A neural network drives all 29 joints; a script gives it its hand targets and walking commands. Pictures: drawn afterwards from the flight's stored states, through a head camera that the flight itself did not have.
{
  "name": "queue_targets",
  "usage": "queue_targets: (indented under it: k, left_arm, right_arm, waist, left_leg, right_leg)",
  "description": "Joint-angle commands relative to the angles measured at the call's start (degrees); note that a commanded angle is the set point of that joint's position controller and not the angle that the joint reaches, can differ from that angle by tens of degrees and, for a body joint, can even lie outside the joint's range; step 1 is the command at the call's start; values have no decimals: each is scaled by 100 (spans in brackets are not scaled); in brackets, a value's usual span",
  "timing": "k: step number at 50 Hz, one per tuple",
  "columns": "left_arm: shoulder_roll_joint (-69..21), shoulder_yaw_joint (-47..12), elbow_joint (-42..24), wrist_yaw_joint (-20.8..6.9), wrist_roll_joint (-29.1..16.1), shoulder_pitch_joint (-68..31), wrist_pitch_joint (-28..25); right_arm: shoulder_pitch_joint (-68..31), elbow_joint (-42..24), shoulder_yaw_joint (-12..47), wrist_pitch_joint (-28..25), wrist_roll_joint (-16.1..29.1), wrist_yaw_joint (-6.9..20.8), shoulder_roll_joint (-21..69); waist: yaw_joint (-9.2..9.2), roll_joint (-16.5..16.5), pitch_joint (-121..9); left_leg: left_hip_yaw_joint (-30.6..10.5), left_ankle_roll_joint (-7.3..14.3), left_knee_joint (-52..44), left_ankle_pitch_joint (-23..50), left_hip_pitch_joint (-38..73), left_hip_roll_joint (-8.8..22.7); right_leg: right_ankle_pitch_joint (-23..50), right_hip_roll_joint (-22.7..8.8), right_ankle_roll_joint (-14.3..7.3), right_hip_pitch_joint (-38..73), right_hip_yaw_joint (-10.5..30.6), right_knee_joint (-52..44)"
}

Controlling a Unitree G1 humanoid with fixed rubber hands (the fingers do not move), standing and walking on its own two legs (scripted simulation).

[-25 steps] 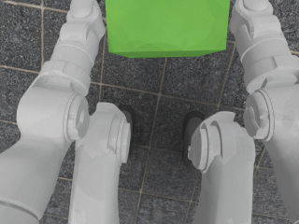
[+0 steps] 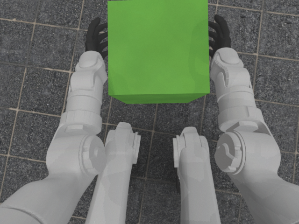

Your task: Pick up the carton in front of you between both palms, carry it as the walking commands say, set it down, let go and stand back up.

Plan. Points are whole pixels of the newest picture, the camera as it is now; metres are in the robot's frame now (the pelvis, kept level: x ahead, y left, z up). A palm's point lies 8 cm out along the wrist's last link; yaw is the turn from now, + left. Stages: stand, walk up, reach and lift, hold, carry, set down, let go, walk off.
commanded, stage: reach and lift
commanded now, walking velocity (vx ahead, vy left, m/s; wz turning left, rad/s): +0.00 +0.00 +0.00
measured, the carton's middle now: (157, 64) +0.50 +0.01 -0.14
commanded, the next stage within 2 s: none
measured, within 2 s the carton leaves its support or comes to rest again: neither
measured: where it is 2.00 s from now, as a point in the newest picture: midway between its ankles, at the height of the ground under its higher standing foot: (152, 176)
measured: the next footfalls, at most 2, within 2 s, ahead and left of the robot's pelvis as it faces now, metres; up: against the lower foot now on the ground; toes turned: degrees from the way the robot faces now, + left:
none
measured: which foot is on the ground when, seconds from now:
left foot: down 0.00-1.00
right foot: down 0.00-1.00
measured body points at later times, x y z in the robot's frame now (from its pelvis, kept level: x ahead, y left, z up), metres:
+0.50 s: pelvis +0.03 +0.00 +0.13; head +0.24 +0.00 +0.52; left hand +0.48 +0.16 +0.07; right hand +0.49 -0.14 +0.07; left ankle +0.12 +0.13 -0.39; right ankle +0.11 -0.12 -0.39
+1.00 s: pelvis +0.08 +0.00 +0.27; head +0.18 +0.00 +0.71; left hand +0.44 +0.16 +0.23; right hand +0.44 -0.15 +0.23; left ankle +0.12 +0.13 -0.39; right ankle +0.11 -0.12 -0.39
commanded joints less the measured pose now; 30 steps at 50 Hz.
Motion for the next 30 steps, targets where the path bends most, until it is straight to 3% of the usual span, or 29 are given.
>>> queue_targets:
  k: [1,8,17,23,30]
  left_arm:
    - [-5701,-2494,-5,-1427,-263,-3898,86]
    - [-5979,-2483,-9,-1529,-147,-3663,188]
    - [-6428,-3282,-539,-1572,-466,-2879,285]
    - [-6583,-3685,-693,-1546,-604,-2201,265]
    - [-6643,-3761,-605,-1525,-537,-1411,164]
  right_arm:
    - [-3441,-149,1964,-14,262,1347,6181]
    - [-3210,-194,1847,67,74,1425,6355]
    - [-2524,-895,2706,152,448,1509,6875]
    - [-1902,-1168,3140,137,621,1478,7055]
    - [-1092,-1133,3195,43,554,1426,7131]
  waist:
    - [120,-241,-5291]
    - [20,-98,-5843]
    - [16,-75,-6460]
    - [10,-110,-6144]
    - [-17,-72,-5395]
  left_leg:
    - [976,299,-1492,473,2784,-422]
    - [927,275,-2137,603,3527,-443]
    - [834,202,-2774,1296,4711,-463]
    - [711,196,-3274,1481,5341,-469]
    - [540,229,-4000,1494,6056,-444]
  right_leg:
    - [336,368,-278,3056,-868,-1616]
    - [461,382,-287,3718,-858,-2258]
    - [1169,402,-205,4827,-816,-2855]
    - [1378,402,-163,5478,-710,-3365]
    - [1415,369,-170,6190,-527,-4118]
